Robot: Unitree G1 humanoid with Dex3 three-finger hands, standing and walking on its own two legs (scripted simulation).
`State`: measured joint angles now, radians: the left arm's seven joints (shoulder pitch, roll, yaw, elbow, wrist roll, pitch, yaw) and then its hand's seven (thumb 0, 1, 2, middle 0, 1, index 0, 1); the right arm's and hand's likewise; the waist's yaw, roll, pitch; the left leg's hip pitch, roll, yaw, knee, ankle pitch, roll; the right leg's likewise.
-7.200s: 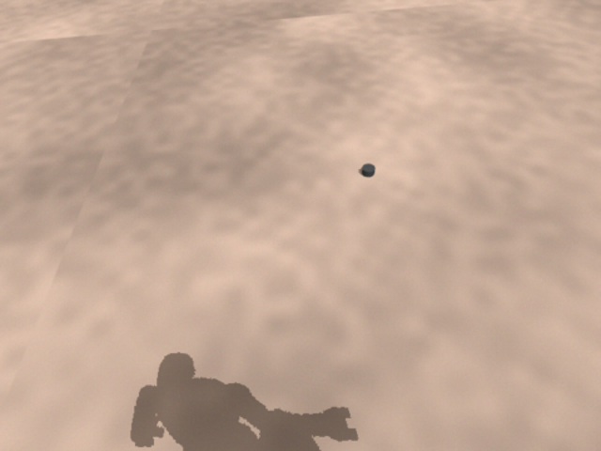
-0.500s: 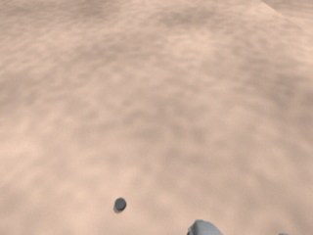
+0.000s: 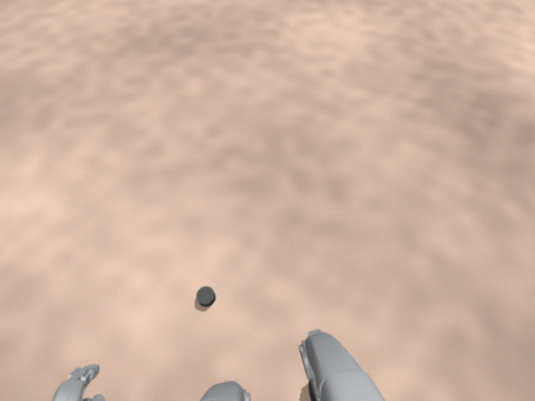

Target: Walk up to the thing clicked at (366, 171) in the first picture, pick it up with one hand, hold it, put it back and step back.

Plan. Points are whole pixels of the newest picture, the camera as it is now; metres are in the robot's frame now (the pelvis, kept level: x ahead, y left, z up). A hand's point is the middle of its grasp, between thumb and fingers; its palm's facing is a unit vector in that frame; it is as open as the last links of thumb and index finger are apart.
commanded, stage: walk up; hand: left
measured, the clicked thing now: (206, 296) +0.48 +0.23 -0.72
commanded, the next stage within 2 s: none
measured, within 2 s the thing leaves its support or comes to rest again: neither
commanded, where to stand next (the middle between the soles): +0.13 -0.03 m, yaw -4 degrees
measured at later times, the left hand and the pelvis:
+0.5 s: hand out of the picture +0.12 +0.24 -0.09, palm faces -0.08 -0.86 -0.51, open 7.4 cm; pelvis +0.05 -0.04 +0.02, yaw -5 degrees
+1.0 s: hand out of the picture +0.11 +0.25 -0.15, palm faces -0.15 -0.91 -0.37, open 7.4 cm; pelvis +0.02 -0.03 +0.00, yaw -8 degrees
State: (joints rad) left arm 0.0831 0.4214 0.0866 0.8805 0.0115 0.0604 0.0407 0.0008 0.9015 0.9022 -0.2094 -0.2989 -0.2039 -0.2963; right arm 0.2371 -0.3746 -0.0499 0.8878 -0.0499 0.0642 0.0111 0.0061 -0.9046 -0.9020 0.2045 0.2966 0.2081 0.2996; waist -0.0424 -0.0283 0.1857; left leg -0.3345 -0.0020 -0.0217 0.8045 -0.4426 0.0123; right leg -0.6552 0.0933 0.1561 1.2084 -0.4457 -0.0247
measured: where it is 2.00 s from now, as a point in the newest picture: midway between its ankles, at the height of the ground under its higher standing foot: outside the picture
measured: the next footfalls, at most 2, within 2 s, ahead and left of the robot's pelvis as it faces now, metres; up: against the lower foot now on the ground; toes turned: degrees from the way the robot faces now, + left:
right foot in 0.28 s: +0.09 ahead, -0.17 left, +0.00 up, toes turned -5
left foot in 0.68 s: +0.16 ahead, +0.11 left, +0.00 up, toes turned -7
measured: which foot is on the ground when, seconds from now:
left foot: down 0.00-0.28, up 0.30-0.66, down 0.68-1.00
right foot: up 0.00-0.26, down 0.28-0.70, up 0.72-0.98, down 1.00-1.00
